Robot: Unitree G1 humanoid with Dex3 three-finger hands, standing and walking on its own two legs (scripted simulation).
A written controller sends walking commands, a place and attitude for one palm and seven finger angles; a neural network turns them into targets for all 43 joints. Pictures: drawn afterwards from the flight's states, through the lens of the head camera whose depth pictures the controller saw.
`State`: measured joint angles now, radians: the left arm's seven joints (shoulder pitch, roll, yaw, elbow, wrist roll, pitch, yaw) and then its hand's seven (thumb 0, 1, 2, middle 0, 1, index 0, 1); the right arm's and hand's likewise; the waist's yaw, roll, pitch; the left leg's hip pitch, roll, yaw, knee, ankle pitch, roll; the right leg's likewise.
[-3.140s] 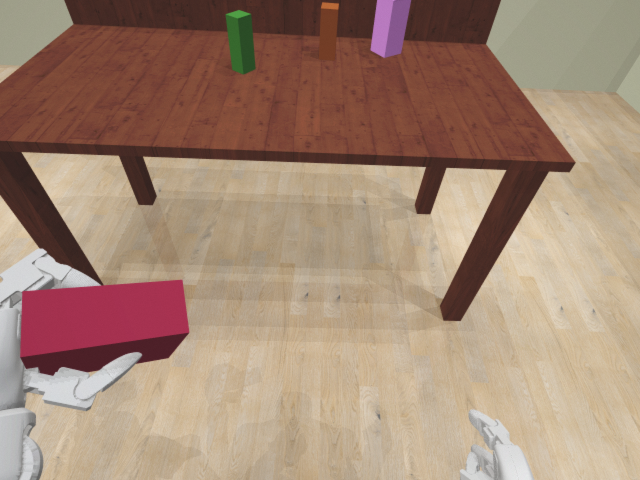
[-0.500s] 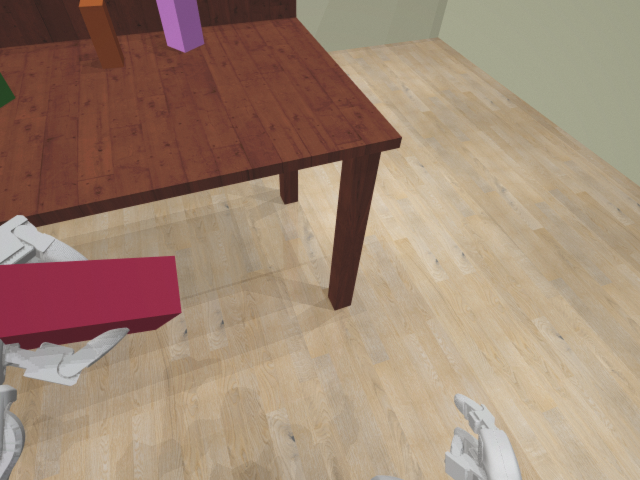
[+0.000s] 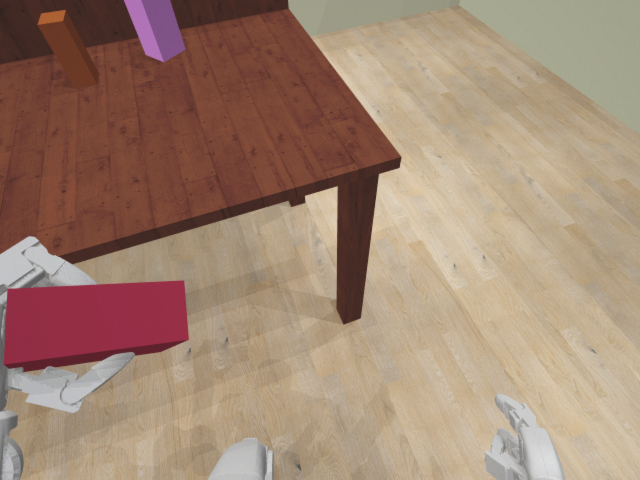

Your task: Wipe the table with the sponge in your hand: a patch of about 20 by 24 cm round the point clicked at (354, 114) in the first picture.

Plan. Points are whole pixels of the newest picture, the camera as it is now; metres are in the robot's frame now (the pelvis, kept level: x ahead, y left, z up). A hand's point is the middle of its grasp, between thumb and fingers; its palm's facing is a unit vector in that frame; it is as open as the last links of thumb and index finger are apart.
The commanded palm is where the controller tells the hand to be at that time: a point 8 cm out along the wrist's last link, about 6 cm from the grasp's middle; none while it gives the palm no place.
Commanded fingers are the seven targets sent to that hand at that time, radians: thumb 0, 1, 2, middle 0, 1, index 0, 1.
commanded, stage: take the last steps up to it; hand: left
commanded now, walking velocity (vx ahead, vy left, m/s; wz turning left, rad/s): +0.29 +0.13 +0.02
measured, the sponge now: (125, 324) +0.24 +0.18 +0.15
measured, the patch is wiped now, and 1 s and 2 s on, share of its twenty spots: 0.00 0.00 0.00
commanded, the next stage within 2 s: come to a stop and stand still in 0.66 s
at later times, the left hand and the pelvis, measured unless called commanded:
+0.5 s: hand (63, 213) +0.33 +0.25 +0.20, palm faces +0.38 -0.80 -0.47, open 9.4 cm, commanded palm +0.28 +0.31 +0.17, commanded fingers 0.00 0.10 1.30 -1.20 -1.60 -1.20 -1.60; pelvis +0.11 +0.03 +0.00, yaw -1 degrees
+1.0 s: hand (106, 174) +0.39 +0.24 +0.18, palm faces +0.37 -0.78 -0.50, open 9.4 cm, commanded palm +0.34 +0.29 +0.17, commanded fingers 0.00 0.10 1.30 -1.20 -1.60 -1.20 -1.60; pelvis +0.18 +0.01 +0.00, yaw -1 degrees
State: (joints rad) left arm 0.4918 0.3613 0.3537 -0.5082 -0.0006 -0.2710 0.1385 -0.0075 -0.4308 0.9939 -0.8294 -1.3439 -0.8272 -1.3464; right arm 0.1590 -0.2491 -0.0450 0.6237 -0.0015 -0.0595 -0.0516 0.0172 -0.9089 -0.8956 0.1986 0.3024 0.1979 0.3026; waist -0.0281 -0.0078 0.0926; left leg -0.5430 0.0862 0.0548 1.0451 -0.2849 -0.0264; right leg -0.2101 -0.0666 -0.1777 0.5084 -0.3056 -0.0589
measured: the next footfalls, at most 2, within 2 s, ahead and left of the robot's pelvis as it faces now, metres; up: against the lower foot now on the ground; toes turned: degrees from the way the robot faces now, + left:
left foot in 0.20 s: +0.17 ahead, +0.15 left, +0.00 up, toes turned +9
right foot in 0.58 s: +0.20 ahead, -0.07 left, +0.00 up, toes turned -10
